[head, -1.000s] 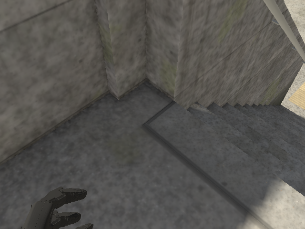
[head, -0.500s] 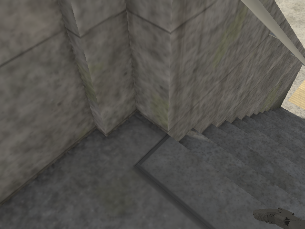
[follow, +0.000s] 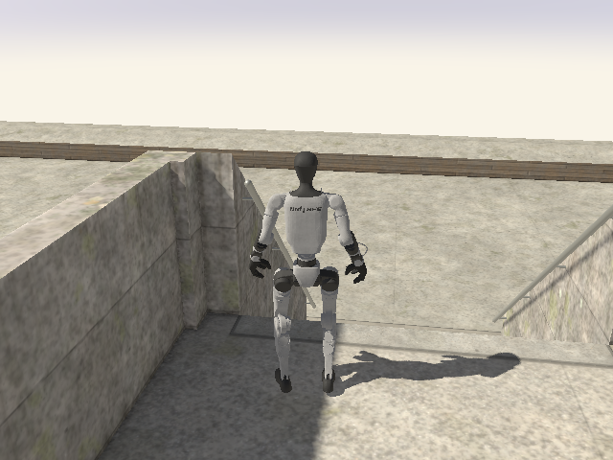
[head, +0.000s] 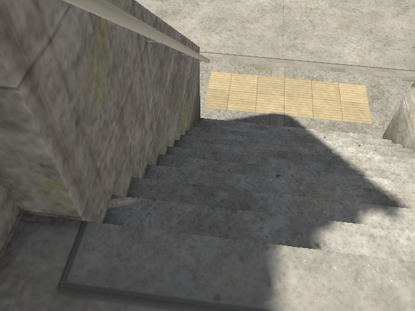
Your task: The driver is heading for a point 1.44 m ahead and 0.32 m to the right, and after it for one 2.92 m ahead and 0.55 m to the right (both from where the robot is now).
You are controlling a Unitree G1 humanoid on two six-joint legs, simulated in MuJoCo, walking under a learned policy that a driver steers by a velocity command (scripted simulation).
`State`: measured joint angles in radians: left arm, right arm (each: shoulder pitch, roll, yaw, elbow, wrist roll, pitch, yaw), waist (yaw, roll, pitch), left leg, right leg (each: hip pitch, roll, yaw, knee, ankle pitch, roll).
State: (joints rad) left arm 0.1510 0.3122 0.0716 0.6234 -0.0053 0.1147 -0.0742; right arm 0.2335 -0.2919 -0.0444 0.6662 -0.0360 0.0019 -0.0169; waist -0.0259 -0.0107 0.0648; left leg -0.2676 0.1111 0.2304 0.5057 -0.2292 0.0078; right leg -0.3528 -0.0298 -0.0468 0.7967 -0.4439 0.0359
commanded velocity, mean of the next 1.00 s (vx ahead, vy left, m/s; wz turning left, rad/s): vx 0.00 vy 0.00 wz -0.54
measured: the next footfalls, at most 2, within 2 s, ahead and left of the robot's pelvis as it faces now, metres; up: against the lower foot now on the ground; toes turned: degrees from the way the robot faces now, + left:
right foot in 0.06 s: +0.02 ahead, -0.11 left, +0.00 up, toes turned -7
left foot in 0.52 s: +0.12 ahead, +0.04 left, +0.00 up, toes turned -37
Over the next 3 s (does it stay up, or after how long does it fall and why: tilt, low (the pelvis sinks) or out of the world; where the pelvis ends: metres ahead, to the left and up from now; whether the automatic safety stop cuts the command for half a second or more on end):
stays up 1.01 -0.11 -0.42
